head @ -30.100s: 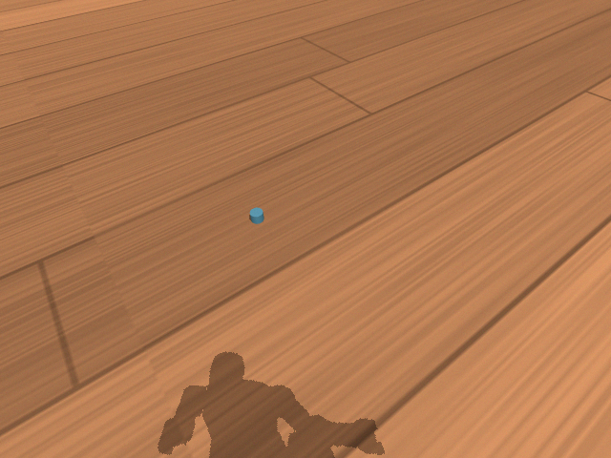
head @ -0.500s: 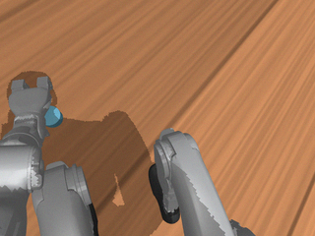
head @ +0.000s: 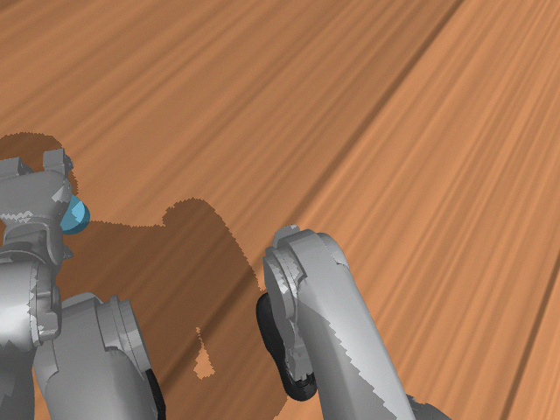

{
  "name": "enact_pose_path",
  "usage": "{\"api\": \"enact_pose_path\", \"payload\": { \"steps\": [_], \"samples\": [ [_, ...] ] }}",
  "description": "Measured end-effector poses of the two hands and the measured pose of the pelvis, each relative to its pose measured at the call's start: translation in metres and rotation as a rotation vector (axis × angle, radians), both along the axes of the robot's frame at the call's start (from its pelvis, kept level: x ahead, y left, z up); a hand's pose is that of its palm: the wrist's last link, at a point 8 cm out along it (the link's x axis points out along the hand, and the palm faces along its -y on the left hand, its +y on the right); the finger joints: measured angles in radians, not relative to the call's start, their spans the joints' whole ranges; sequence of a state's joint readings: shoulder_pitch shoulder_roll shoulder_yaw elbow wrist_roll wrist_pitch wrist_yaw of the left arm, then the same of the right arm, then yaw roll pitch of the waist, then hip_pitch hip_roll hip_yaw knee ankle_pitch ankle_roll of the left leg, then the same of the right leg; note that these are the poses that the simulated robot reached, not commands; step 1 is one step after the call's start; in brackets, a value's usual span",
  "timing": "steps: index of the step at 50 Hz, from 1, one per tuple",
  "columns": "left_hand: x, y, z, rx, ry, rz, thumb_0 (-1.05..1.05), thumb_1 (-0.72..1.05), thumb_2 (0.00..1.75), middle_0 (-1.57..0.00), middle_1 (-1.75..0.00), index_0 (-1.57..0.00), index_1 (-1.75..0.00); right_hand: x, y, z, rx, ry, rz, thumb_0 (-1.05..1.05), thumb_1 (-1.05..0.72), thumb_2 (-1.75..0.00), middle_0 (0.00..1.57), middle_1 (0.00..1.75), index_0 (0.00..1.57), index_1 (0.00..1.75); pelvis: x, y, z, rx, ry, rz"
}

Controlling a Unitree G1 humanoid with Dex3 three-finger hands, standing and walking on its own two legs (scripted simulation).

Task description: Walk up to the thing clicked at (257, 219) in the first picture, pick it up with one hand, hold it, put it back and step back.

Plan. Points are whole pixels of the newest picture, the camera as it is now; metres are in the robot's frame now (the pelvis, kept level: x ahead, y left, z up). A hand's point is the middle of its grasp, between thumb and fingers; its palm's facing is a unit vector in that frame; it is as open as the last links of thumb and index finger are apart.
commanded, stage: rest palm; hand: left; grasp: from above
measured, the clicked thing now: (66, 214) +0.46 +0.20 -0.28
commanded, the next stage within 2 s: close in 1.34 s
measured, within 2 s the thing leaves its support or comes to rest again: neither
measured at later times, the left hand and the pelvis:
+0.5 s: hand (52, 218) +0.45 +0.21 -0.24, palm faces -0.46 -0.10 -0.88, open 14.4 cm; pelvis +0.00 +0.00 +0.00, yaw -2 degrees
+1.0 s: hand (53, 215) +0.45 +0.21 -0.24, palm faces -0.45 -0.08 -0.89, open 14.5 cm; pelvis -0.01 +0.00 +0.00, yaw -3 degrees
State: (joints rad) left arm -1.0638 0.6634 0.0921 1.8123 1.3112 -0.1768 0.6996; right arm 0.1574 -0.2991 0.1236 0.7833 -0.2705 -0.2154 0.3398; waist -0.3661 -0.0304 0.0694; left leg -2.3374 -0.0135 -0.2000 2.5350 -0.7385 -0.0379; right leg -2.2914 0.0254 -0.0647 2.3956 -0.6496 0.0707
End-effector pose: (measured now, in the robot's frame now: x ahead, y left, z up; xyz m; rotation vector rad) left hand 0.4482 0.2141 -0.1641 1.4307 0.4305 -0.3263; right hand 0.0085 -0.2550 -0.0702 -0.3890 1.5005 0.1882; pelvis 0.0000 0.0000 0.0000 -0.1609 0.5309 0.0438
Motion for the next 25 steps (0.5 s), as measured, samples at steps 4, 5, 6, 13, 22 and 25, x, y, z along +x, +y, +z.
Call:
{"api": "enact_pose_path", "payload": {
  "steps": [4, 5, 6, 13, 22, 25],
  "samples": [
    [0.003, -0.002, -0.003, 0.012, -0.041, -0.026, 0.00, -0.52, 0.96, -0.08, -0.98, -0.07, -0.99, -0.001, -0.005, 0.005, -0.023, -0.004, 0.022, 0.00, -0.91, -0.90, 0.20, 0.30, 0.20, 0.30, -0.001, 0.000, -0.003, -0.007, -0.014, -0.006],
    [0.004, -0.003, -0.004, 0.019, -0.049, -0.030, 0.00, -0.52, 0.96, -0.08, -0.98, -0.07, -0.99, -0.001, -0.006, 0.006, -0.028, -0.005, 0.026, 0.00, -0.91, -0.90, 0.20, 0.30, 0.20, 0.30, -0.001, 0.001, -0.003, -0.010, -0.016, -0.008],
    [0.005, -0.003, -0.005, 0.026, -0.056, -0.031, 0.00, -0.53, 0.96, -0.08, -0.98, -0.07, -0.99, -0.001, -0.007, 0.008, -0.031, -0.007, 0.029, 0.01, -0.91, -0.90, 0.20, 0.30, 0.20, 0.30, -0.002, 0.001, -0.004, -0.012, -0.017, -0.009],
    [0.008, -0.002, -0.013, 0.048, -0.048, 0.019, 0.00, -0.55, 0.99, -0.09, -0.96, -0.06, -0.99, -0.002, -0.007, 0.014, -0.018, -0.004, 0.047, 0.01, -0.92, -0.90, 0.20, 0.30, 0.20, 0.30, -0.002, 0.004, -0.003, -0.024, -0.014, -0.015],
    [0.007, 0.004, -0.019, 0.039, -0.007, 0.044, 0.00, -0.57, 1.01, -0.10, -0.95, -0.06, -0.99, -0.009, 0.004, 0.014, 0.032, 0.013, 0.054, 0.01, -0.92, -0.90, 0.20, 0.30, 0.20, 0.30, -0.001, 0.005, -0.002, -0.034, -0.022, -0.016],
    [0.006, 0.004, -0.019, 0.035, -0.001, 0.026, 0.00, -0.58, 1.01, -0.10, -0.96, -0.06, -1.00, -0.010, 0.008, 0.013, 0.047, 0.018, 0.061, 0.01, -0.92, -0.90, 0.20, 0.30, 0.20, 0.30, -0.002, 0.005, -0.002, -0.036, -0.027, -0.018]
  ]
}}
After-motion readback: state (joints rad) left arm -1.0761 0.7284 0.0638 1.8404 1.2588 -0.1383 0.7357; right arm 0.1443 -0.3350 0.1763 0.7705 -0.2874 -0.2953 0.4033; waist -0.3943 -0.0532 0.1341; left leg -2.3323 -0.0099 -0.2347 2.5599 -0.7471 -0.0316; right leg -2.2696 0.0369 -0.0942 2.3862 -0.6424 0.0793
